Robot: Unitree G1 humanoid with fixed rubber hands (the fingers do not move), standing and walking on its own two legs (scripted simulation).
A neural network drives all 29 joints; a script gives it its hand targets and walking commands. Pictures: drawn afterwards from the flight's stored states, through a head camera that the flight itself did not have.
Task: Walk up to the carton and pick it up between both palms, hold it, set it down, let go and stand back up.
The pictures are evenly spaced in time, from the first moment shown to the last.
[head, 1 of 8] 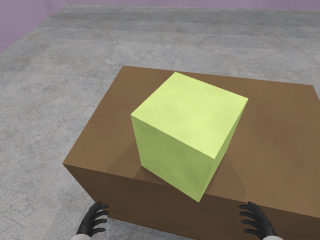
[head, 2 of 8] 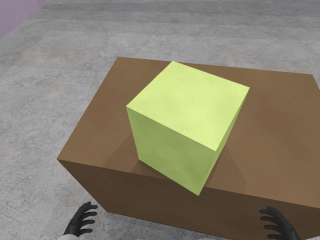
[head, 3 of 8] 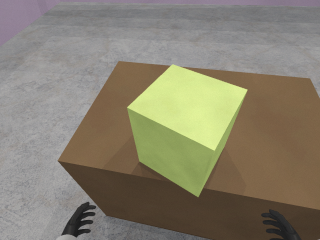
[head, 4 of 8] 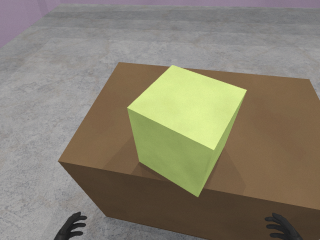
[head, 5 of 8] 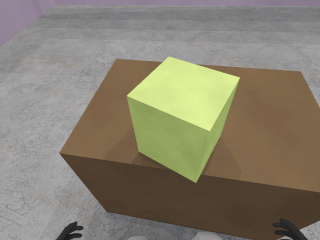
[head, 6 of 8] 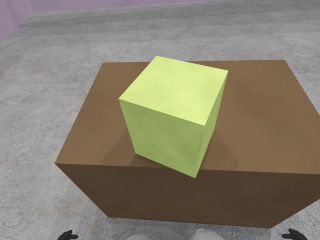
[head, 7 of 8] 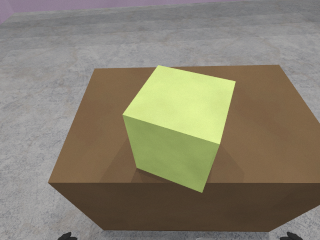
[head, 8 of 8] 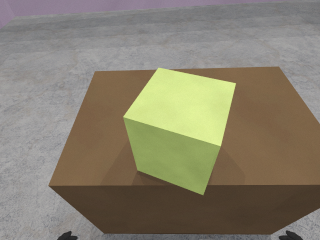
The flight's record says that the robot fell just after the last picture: no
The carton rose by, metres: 0.00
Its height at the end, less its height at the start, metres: +0.00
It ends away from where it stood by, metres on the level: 0.00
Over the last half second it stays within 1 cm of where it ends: yes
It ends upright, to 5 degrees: yes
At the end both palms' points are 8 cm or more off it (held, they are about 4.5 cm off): yes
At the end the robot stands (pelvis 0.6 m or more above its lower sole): yes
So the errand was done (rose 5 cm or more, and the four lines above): no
